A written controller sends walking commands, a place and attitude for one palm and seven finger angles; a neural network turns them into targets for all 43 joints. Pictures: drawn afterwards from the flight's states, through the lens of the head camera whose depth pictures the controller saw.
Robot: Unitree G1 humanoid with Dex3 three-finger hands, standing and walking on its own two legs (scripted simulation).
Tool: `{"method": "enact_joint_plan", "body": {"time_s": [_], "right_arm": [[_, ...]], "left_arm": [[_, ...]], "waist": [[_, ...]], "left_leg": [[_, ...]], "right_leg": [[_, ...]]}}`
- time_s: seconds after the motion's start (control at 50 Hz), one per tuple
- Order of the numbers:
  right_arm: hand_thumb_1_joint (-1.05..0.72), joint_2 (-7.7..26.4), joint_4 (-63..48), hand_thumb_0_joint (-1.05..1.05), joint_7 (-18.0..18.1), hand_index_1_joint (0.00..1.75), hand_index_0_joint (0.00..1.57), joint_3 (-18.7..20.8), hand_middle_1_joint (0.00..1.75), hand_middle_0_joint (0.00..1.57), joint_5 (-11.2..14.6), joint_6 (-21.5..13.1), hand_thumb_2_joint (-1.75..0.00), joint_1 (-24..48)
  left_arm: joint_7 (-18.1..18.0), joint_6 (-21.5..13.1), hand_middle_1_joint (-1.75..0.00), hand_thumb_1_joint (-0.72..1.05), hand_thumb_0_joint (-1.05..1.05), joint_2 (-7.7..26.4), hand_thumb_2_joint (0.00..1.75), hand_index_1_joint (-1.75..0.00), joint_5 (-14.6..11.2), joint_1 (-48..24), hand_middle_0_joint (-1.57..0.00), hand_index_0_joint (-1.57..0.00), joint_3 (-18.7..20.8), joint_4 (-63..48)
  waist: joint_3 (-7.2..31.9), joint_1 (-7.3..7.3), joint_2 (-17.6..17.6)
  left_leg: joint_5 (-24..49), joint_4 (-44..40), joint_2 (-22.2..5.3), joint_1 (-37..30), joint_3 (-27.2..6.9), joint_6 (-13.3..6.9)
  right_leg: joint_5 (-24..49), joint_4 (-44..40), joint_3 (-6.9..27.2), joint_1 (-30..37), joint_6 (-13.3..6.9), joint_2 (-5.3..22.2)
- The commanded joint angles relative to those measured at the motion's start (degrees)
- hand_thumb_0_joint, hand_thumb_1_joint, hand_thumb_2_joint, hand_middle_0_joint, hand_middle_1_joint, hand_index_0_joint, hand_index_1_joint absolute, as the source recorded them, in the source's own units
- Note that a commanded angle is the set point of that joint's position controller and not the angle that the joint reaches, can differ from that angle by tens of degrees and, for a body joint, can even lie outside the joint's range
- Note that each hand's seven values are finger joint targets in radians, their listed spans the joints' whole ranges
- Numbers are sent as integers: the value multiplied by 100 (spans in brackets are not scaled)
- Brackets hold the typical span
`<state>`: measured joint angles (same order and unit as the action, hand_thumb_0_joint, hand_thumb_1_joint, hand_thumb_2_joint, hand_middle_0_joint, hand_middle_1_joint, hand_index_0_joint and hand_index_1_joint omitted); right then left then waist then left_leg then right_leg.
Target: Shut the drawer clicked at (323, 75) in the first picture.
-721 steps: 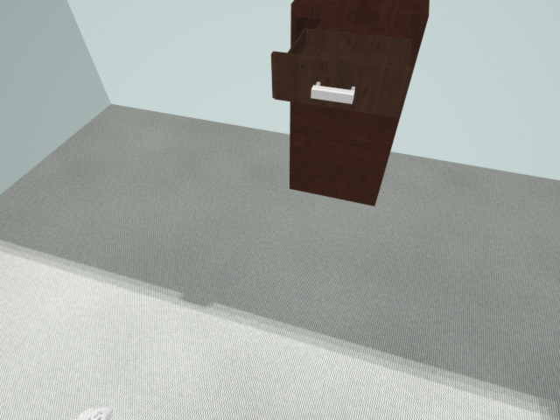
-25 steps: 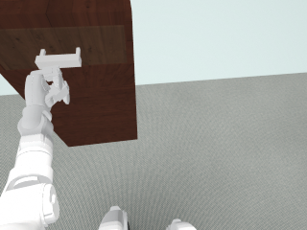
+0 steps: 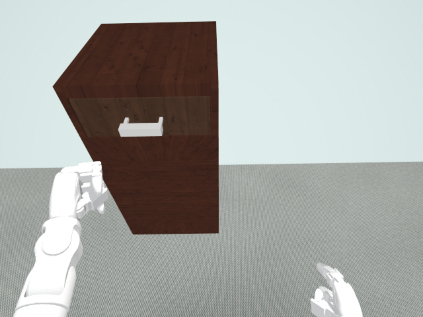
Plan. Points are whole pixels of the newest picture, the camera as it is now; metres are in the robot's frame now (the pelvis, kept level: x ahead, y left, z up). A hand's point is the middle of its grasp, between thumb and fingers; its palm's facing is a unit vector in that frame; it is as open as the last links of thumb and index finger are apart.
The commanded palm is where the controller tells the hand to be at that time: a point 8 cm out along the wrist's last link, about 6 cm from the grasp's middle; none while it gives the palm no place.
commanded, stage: draw the hand back to the body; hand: left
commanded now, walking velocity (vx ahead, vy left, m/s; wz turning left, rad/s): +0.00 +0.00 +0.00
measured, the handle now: (142, 124) +0.61 +0.25 +0.00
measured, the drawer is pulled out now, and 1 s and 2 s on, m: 0.00 0.00 0.00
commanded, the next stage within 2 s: step back with the hand held close in 0.66 s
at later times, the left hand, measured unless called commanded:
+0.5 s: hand (46, 228) +0.20 +0.23 +0.17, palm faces +0.37 -0.84 -0.39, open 3.2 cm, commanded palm +0.15 +0.28 +0.19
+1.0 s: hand (49, 220) +0.21 +0.24 +0.17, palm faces +0.30 -0.83 -0.47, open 3.2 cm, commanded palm +0.15 +0.28 +0.19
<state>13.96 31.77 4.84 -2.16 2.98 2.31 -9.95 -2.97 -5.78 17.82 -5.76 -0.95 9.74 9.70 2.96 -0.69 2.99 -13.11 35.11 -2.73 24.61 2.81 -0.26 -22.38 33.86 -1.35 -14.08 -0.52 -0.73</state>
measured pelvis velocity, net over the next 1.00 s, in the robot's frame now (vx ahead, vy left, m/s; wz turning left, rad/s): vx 0.01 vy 0.00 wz -0.04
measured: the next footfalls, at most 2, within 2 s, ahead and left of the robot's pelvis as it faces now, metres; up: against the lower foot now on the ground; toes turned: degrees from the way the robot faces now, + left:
right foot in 1.90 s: -0.25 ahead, -0.05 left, +0.00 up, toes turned -5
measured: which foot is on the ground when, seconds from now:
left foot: down 0.00-1.00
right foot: down 0.00-1.00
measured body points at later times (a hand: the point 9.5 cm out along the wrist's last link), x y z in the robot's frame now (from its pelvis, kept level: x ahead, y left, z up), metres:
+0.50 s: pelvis +0.01 +0.00 +0.02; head -0.01 -0.03 +0.47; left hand +0.17 +0.28 +0.20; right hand +0.20 -0.22 -0.07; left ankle +0.05 +0.12 -0.73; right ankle -0.05 -0.11 -0.73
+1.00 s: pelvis +0.01 +0.00 +0.02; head +0.02 -0.02 +0.47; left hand +0.19 +0.28 +0.20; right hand +0.20 -0.24 -0.07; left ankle +0.05 +0.12 -0.73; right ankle -0.05 -0.11 -0.73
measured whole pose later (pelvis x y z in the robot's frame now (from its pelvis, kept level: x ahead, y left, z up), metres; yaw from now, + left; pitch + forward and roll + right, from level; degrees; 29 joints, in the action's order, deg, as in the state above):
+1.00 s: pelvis +0.01 +0.00 +0.02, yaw -2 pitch -1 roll -1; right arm 14.0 30.6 3.6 0.4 0.3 1.8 -9.2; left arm -4.4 -9.4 20.6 -3.6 33.1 19.1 -27.1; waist -0.7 -1.3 4.1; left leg -9.3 24.4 -2.9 14.2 5.1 -0.4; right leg -16.1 20.3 0.9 -3.5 0.2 -0.9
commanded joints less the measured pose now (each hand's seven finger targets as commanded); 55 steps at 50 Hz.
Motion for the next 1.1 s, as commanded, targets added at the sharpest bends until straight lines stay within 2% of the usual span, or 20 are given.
{"method": "enact_joint_plan", "body": {"time_s": [0.0, 0.06, 0.08, 0.12, 0.2, 0.24, 0.26, 0.38, 0.46, 0.5, 0.56, 0.58, 0.64, 0.76, 0.78, 0.8, 0.84, 0.98, 1.06, 1.08], "right_arm": [[-90, 640, -787, 0, 128, 30, 20, 200, 30, 20, -74, -326, -90, 641], [-90, 647, -743, 0, 118, 30, 20, 216, 30, 20, -133, -413, -90, 718], [-90, 592, -754, 0, 101, 30, 20, 187, 30, 20, -128, -427, -90, 712], [-90, 590, -741, 0, 77, 30, 20, 199, 30, 20, -162, -491, -90, 729], [-90, 589, -745, 0, 33, 30, 20, 219, 30, 20, -223, -575, -90, 763], [-90, 574, -757, 0, 10, 30, 20, 237, 30, 20, -240, -598, -90, 773], [-90, 590, -740, 0, 5, 30, 20, 266, 30, 20, -258, -635, -90, 805], [-90, 519, -756, 0, -23, 30, 20, 279, 30, 20, -282, -773, -90, 778], [-90, 518, -784, 0, -23, 30, 20, 325, 30, 20, -291, -878, -90, 777], [-90, 520, -730, 0, -6, 30, 20, 313, 30, 20, -287, -859, -90, 709], [-90, 566, -696, 0, 29, 30, 20, 348, 30, 20, -296, -870, -90, 685], [-90, 550, -702, 0, 46, 30, 20, 331, 30, 20, -292, -866, -90, 679], [-90, 544, -720, 0, 59, 30, 20, 336, 30, 20, -315, -909, -90, 704], [-90, 515, -720, 0, 25, 30, 20, 319, 30, 20, -324, -954, -90, 744], [-90, 662, -843, 0, -27, 30, 20, 340, 30, 20, -313, -747, -90, 682], [-90, 577, -761, 0, -38, 30, 20, 358, 30, 20, -326, -629, -90, 694], [-90, 573, -840, 0, -81, 30, 20, 400, 30, 20, -313, -483, -90, 631], [-90, 537, -1116, 0, -66, 30, 20, 490, 30, 20, -272, -184, -90, 579], [-90, 556, -1214, 0, -53, 30, 20, 543, 30, 20, -261, -121, -90, 627], [-90, 538, -1226, 0, -56, 30, 20, 530, 30, 20, -256, -118, -90, 543]], "left_arm": [[-303, -262, -160, 90, 0, 1109, 90, -160, 54, -1007, -140, -140, 507, -1939], [-334, -231, -160, 90, 0, 1215, 90, -160, 56, -402, -140, -140, 708, -2323], [-319, -225, -160, 90, 0, 959, 90, -160, 45, -253, -140, -140, 510, -2513], [-338, -254, -160, 90, 0, 971, 90, -160, 68, 99, -140, -140, 594, -2846], [-321, -287, -160, 90, 0, 1021, 90, -160, 66, 888, -140, -140, 795, -3378], [-316, -296, -160, 90, 0, 1042, 90, -160, 69, 1256, -140, -140, 895, -3721], [-304, -302, -160, 90, 0, 1118, 90, -160, 66, 1495, -140, -140, 997, -3788], [-308, -401, -160, 90, 0, 1054, 90, -160, 73, 2354, -140, -140, 1136, -4651], [-296, -462, -160, 90, 0, 1162, 90, -160, 70, 3028, -140, -140, 1405, -4948], [-275, -420, -160, 90, 0, 922, 90, -160, 60, 2892, -140, -140, 1197, -4683], [-284, -402, -160, 90, 0, 970, 90, -160, 81, 2677, -140, -140, 1218, -4552], [-286, -408, -160, 90, 0, 899, 90, -160, 82, 2552, -140, -140, 1132, -4571], [-317, -443, -160, 90, 0, 1013, 90, -160, 108, 2531, -140, -140, 1228, -4748], [-325, -408, -160, 90, 0, 1084, 90, -160, 105, 2762, -140, -140, 1320, -4846], [-343, -574, -160, 90, 0, 1742, 90, -160, 176, 2347, -140, -140, 1971, -5158], [-301, -609, -160, 90, 0, 1398, 90, -160, 188, 2729, -140, -140, 1718, -4804], [-254, -650, -160, 90, 0, 1152, 90, -160, 200, 3062, -140, -140, 1519, -4665], [-291, -681, -160, 90, 0, 1320, 90, -160, 154, 3642, -140, -140, 1725, -4875], [-360, -707, -160, 90, 0, 1559, 90, -160, 115, 3830, -140, -140, 1964, -5164], [-374, -721, -160, 90, 0, 1444, 90, -160, 118, 3884, -140, -140, 1850, -5211]], "waist": [[720, 0, -101], [578, -78, -80], [538, -42, 116], [486, -88, 152], [307, -164, -123], [341, -192, -21], [226, -207, -205], [70, -233, 120], [-40, -319, -186], [-275, -229, -217], [-349, -221, -323], [-299, -206, -148], [-30, -292, -149], [-40, -352, -56], [-490, -48, -203], [-393, -39, -257], [-195, -17, -195], [561, -47, -270], [684, -90, -125], [662, -39, -54]], "left_leg": [[479, -816, 159, -2085, -95, -226], [636, -1011, 155, -2333, -52, -214], [619, -1098, 135, -2390, -55, -197], [763, -1193, 125, -2531, -66, -176], [892, -1335, 130, -2625, -55, -173], [1042, -1320, 138, -2699, -23, -181], [1043, -1305, 136, -2695, 13, -185], [1039, -1280, 150, -2668, 39, -173], [1129, -1198, 133, -2619, 48, -172], [974, -1243, 116, -2563, 47, -178], [909, -1256, 126, -2615, 55, -200], [863, -1273, 129, -2631, 38, -199], [1044, -1243, 140, -2719, 18, -206], [1341, -1183, 143, -2676, 38, -169], [1072, -947, 56, -2342, 66, -271], [1045, -880, 65, -2239, 42, -268], [1353, -880, 2, -2230, 94, -256], [2765, -930, -156, -2401, 98, -241], [2719, -905, -154, -2262, 134, -222], [2711, -936, -178, -2162, 75, -221]], "right_leg": [[1426, -1231, 74, -386, -39, -79], [1512, -1544, 77, -195, -35, -106], [1475, -1502, 66, -41, -52, -55], [1595, -1589, 38, 73, -67, -67], [1699, -1780, 7, 236, -48, -81], [1848, -1809, 29, 323, -43, -62], [1845, -1945, 41, 283, -22, -86], [1841, -1913, 32, 346, -17, -25], [1953, -1988, 33, 283, -1, -72], [1806, -1959, 21, 168, 25, -39], [1690, -2073, 47, 83, 39, -54], [1612, -2008, 53, 131, 31, -15], [1792, -1913, 57, 277, 9, -11], [2168, -1920, 73, 389, -5, -33], [2505, -2155, 500, -253, 99, 252], [2670, -2081, 468, -167, 112, 346], [3013, -1901, 440, -77, 170, 370], [3538, -1382, 179, 268, 232, 208], [3455, -1301, 190, 224, 240, 185], [3281, -1219, 156, 259, 224, 172]]}}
